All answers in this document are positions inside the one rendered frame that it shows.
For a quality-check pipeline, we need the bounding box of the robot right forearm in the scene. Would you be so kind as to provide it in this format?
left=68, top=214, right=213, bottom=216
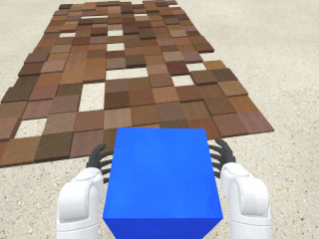
left=219, top=162, right=272, bottom=239

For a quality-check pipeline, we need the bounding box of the robot left hand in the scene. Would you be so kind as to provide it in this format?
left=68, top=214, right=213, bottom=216
left=86, top=143, right=114, bottom=184

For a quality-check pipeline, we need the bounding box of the carton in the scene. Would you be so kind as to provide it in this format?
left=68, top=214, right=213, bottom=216
left=102, top=127, right=223, bottom=239

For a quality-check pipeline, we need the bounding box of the robot left forearm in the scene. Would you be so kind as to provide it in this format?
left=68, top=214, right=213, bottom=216
left=56, top=167, right=105, bottom=239

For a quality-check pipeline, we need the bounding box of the robot right hand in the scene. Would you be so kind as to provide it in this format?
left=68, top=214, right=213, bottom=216
left=208, top=137, right=236, bottom=179

